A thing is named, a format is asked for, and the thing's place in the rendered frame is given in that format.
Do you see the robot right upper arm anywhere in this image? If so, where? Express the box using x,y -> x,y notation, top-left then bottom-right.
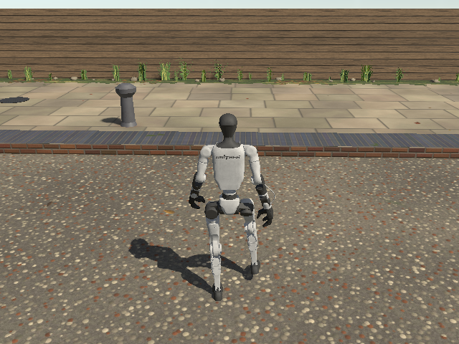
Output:
243,145 -> 262,185

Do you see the left robot shin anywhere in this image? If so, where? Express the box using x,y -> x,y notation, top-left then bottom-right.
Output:
209,244 -> 221,291

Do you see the robot right hand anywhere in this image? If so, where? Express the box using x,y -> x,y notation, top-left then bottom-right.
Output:
257,207 -> 273,227

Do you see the robot left hand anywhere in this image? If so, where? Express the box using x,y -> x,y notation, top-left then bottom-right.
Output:
189,196 -> 205,209

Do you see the right robot foot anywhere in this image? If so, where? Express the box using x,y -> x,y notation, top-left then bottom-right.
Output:
250,260 -> 260,274

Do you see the robot left upper arm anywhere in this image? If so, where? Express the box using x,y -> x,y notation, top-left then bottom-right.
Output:
195,145 -> 214,183

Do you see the right robot forearm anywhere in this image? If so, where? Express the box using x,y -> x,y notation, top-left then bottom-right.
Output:
255,174 -> 272,209

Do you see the left robot forearm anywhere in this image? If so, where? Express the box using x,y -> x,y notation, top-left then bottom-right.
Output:
190,172 -> 203,199

